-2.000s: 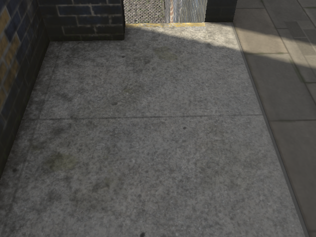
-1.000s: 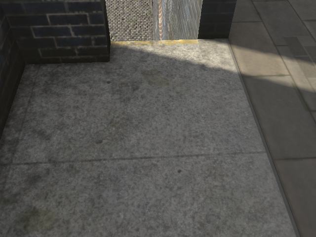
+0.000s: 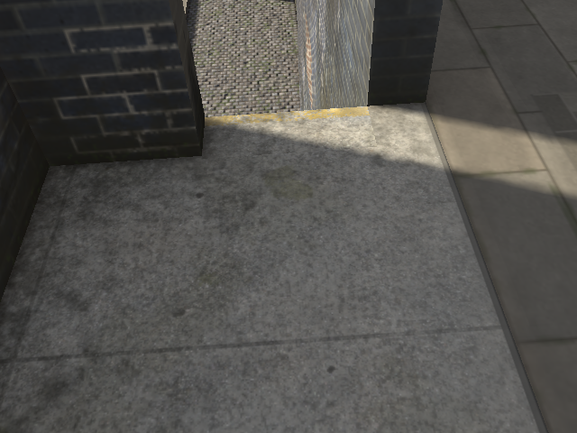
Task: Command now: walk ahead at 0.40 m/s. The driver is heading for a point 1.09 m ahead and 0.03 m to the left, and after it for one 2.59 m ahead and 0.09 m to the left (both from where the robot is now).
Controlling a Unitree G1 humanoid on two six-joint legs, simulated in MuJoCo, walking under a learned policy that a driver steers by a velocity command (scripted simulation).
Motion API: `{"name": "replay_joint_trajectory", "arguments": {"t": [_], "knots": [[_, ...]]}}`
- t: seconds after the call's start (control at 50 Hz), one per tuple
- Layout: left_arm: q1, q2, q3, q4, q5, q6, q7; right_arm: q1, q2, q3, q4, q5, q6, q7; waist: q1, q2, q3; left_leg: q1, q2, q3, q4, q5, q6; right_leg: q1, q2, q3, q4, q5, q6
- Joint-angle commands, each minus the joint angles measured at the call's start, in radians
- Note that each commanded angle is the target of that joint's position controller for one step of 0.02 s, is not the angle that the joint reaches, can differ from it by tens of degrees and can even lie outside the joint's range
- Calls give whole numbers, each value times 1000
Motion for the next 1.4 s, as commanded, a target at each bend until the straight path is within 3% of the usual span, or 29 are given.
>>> {"name": "replay_joint_trajectory", "arguments": {"t": [0.02, 0.04, 0.08, 0.18, 0.26, 0.32, 0.36, 0.4, 0.42, 0.44, 0.46, 0.48, 0.5, 0.56, 0.66, 0.78, 0.88, 0.92, 0.96, 0.98, 1.0, 1.02, 1.04, 1.06, 1.1, 1.12, 1.2, 1.3, 1.4], "knots": [[377, 169, 48, 82, 6, 15, 18, -184, -68, -5, -142, -35, -34, 19, 137, -226, 147, -649, 16, 11, 434, -129, 36, 351, -427, 674, -378, -461, -181], [289, 137, 38, 50, 4, 15, 14, -199, -62, -6, -146, -39, -36, 30, 87, -130, 178, -652, 51, -29, 490, -48, 41, 284, -389, 606, -379, -405, -169], [192, 113, 29, 16, -4, -1, 9, -183, -38, -5, -135, -26, -40, 44, 28, -76, 164, -593, 83, -40, 478, 90, 22, 232, -312, 443, -400, -178, -124], [261, 84, 7, 49, -5, -25, 14, -284, -27, -8, -172, -25, -15, 50, 19, -110, 133, -587, 70, 30, 404, 221, -25, 248, -227, 209, -357, 352, -100], [267, 97, 1, 49, -3, -30, 14, -475, -11, 8, -250, -13, -11, 51, 46, -145, 161, -484, 40, 81, 154, 312, -24, 184, -195, 131, -355, 500, -97], [269, 124, 6, 57, -3, -35, 17, -513, -37, 6, -275, -10, -11, 47, 42, -160, 157, -383, 18, 101, 47, 314, 17, 217, -222, 115, -333, 612, -96], [240, 146, 12, 56, -2, -36, 19, -442, -67, -7, -262, -11, -18, 36, -4, -157, 109, -271, -18, 108, 17, 272, 57, 269, -234, 89, -218, 866, -80], [212, 169, 19, 54, -3, -27, 21, -178, -107, -34, -175, -14, -33, 20, -116, -129, -32, 15, -63, 115, -63, 279, 95, 253, -203, 49, 99, 960, -52], [214, 154, 15, 41, -8, -24, 17, -26, -162, -54, -135, -36, -40, 11, -167, -90, -120, 250, 59, -13, -76, 191, 125, 78, -166, 34, 347, 702, -42], [327, 29, -6, 16, -42, -19, 3, 71, -270, -80, -133, -60, -41, 10, -122, 132, -280, 538, 394, -521, -145, 15, 258, -255, -9, 1, 778, 24, -3], [279, 104, 17, 15, -29, -17, -2, 7, -247, -76, -136, -22, -26, 21, -112, 74, -289, 475, 418, -767, -326, -96, 281, -370, 36, 131, 914, -187, -17], [159, 125, 25, -28, -19, -15, -3, -128, -201, -61, -155, -8, -27, 22, -60, 37, -105, 318, 382, -599, -352, -163, 236, -442, -39, 139, 905, -87, -28], [93, 122, 25, -46, -11, -21, -7, -198, -131, -42, -168, -5, -37, 27, -40, -24, -18, 168, 344, -479, -388, -56, 204, -415, -76, 133, 838, -7, -31], [124, 61, 24, -32, 18, 12, -17, -180, -48, -12, -132, -7, -59, 17, 42, -18, 42, -33, 241, -252, -426, 203, 138, -269, -125, 126, 699, 29, -10], [-55, 78, 27, -104, 16, 43, -31, -64, -94, -10, -102, -5, -74, 11, 34, -3, 100, -6, 200, -138, -473, 346, 137, -407, -148, 75, 535, 159, 31], [-297, 69, 13, -185, -3, 37, -37, 55, -92, 2, -83, -3, -74, 9, -30, 11, 118, 114, 176, -68, -457, 545, 106, -424, -105, 13, 221, 318, 45], [-392, 88, 15, -228, -3, 24, -35, 108, -107, 0, -58, -18, -68, -5, -46, 22, 127, 292, 227, -62, -379, 713, 121, -427, -69, -2, 99, 236, 3], [-333, 102, 23, -218, -2, 15, -28, 76, -123, -5, -60, -20, -67, -10, -4, 32, 96, 311, 233, -39, -282, 943, 106, -311, -25, -21, 56, 153, -32], [-78, 136, 46, -135, 4, 1, -11, 42, -141, -10, -63, -17, -59, -10, 105, 17, -35, 267, 198, -1, 4, 1074, 76, -8, 34, -42, -31, 164, -75], [97, 194, 67, -89, 28, -7, 0, 30, -123, -3, -84, -6, -60, -7, 169, -17, -141, 76, 163, 17, 248, 827, 60, 262, -91, 88, -31, 133, -118], [209, 304, 96, -80, 48, -6, 3, 127, -22, 17, -114, 40, -60, 7, 146, -236, -295, -291, -6, 79, 672, 212, 8, 573, -415, 577, -88, 39, -258], [146, 276, 92, -81, 12, 11, -9, 99, -99, -8, -105, 19, -58, 7, 122, -157, -298, -409, -45, -63, 800, -99, 24, 532, -437, 768, -204, 35, -273], [25, 231, 77, -95, -7, 12, -13, 1, -108, -15, -137, 6, -56, 8, 74, -112, -128, -469, 22, -86, 790, -11, 31, 379, -397, 594, -225, -6, -233], [-41, 165, 60, -105, -9, 5, -18, -57, -94, -11, -151, 0, -61, 12, 54, -64, -35, -453, 57, -83, 730, 60, 29, 238, -354, 480, -269, 61, -200], [-61, 98, 38, -83, -11, -7, -11, -51, -59, -11, -146, -25, -40, 19, -8, -78, 34, -363, 102, -76, 620, 109, 15, 77, -264, 320, -317, 169, -132], [-37, 91, 33, -70, -10, -14, -7, -34, -40, -9, -140, -31, -26, 26, -20, -89, 32, -332, 104, -68, 595, 118, 5, 51, -247, 279, -327, 215, -124], [52, 146, 39, -40, -12, -30, -3, -149, -49, -13, -187, -33, 0, 39, -24, -91, 67, -425, 125, -30, 495, 218, -27, 55, -217, 197, -368, 317, -130], [140, 140, 28, -24, -13, -27, -4, -367, -51, -3, -261, -18, -1, 44, 27, -100, 103, -481, 117, 14, 228, 371, -52, 126, -187, 139, -381, 417, -111], [207, 159, 31, 1, 0, -32, 12, -506, -69, -1, -306, -11, -11, 37, 66, -112, 112, -489, 86, 33, 60, 383, -28, 285, -225, 130, -351, 484, -117]]}}
Keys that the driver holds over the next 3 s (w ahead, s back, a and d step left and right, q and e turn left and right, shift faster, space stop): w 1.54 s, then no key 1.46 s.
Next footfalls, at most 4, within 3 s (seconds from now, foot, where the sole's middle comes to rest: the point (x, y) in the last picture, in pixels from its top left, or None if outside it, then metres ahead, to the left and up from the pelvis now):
0.42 left None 0.38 0.09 -0.77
0.98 right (345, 363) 0.70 -0.08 -0.77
1.54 left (271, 266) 1.00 0.11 -0.77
1.96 right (335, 238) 1.10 -0.08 -0.77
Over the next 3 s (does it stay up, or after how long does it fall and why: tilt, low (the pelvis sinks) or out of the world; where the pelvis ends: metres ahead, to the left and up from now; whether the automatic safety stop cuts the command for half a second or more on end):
stays up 1.02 0.02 0.01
